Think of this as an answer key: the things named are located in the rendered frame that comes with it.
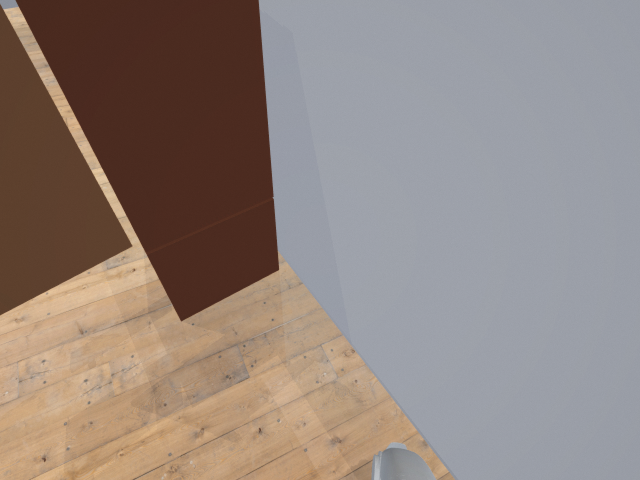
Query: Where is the robot right thigh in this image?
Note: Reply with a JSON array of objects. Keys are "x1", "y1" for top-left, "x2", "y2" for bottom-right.
[{"x1": 371, "y1": 448, "x2": 436, "y2": 480}]

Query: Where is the cupboard door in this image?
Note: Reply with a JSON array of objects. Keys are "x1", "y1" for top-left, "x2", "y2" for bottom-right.
[{"x1": 0, "y1": 4, "x2": 132, "y2": 315}]

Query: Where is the robot right shin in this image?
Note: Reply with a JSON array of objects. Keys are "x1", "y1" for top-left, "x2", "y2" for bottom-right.
[{"x1": 386, "y1": 442, "x2": 407, "y2": 450}]

